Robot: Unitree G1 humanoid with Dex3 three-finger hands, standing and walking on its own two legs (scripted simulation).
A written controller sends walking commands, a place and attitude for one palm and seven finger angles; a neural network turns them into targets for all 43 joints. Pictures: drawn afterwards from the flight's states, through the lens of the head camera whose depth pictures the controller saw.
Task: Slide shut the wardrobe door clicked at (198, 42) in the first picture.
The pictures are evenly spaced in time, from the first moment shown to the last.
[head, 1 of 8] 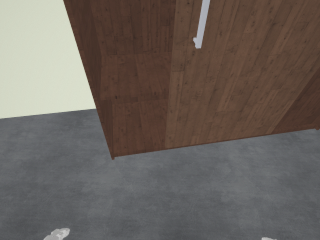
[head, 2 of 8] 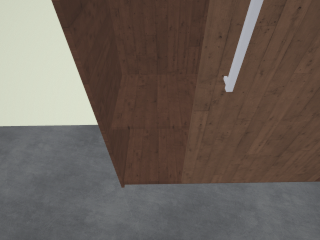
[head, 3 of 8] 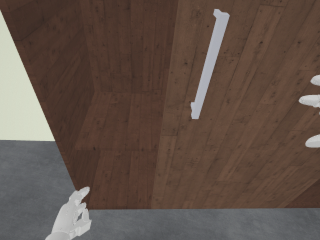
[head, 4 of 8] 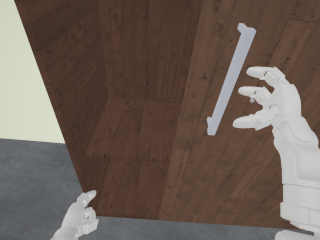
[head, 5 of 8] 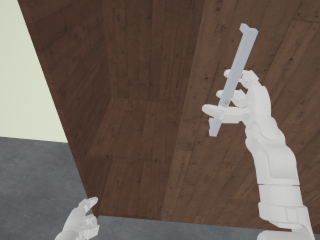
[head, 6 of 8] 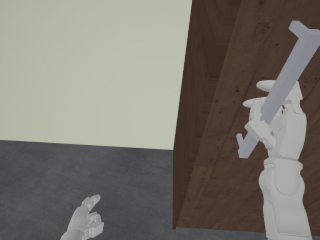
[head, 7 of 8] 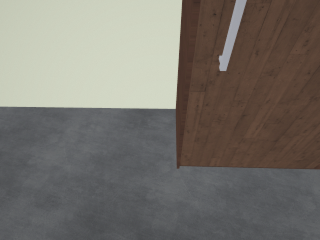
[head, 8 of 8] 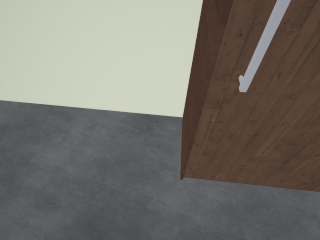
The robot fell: no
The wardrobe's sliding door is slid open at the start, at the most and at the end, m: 0.37 0.37 0.00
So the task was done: yes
